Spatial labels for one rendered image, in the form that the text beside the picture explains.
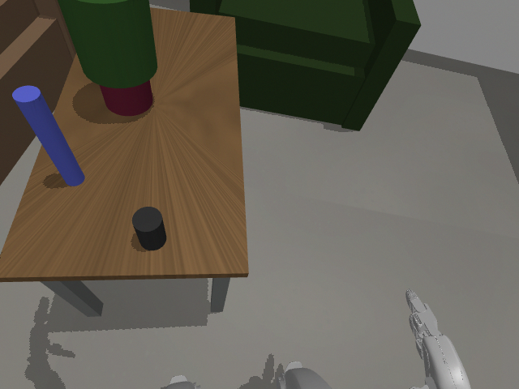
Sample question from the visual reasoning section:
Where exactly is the coffee table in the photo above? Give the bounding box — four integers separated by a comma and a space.
0, 7, 249, 317

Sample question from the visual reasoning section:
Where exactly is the potted plant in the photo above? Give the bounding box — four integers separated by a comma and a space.
58, 0, 157, 116

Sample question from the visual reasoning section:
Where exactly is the armchair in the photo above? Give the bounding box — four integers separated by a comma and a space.
190, 0, 421, 131

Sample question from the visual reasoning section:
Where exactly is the right robot hand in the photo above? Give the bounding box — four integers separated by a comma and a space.
405, 289, 471, 389

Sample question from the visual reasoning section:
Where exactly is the sofa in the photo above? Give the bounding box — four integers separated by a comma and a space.
0, 0, 76, 185

